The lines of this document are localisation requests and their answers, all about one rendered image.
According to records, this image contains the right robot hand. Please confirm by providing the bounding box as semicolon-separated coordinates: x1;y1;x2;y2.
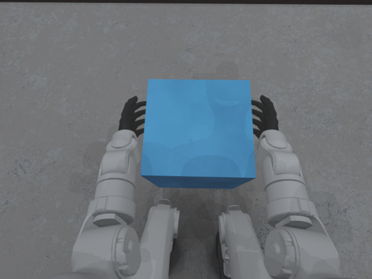
251;95;279;139

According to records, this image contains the left robot hand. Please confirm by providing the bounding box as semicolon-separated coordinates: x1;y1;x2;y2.
119;96;146;137

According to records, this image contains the carton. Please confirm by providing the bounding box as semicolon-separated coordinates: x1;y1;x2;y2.
140;79;256;189

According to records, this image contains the right robot forearm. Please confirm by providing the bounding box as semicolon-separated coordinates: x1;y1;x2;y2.
255;130;340;263

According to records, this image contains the robot left upper arm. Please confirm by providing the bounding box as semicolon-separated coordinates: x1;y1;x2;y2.
46;224;141;279

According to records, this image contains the robot left foot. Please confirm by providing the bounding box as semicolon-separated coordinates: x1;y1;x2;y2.
169;238;176;274

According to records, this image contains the right robot shin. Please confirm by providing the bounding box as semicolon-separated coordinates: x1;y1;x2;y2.
221;205;252;276

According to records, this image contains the left robot forearm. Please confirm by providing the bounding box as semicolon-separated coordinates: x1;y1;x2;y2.
71;130;141;271

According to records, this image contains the robot right upper arm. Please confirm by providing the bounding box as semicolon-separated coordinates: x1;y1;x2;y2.
263;226;355;279

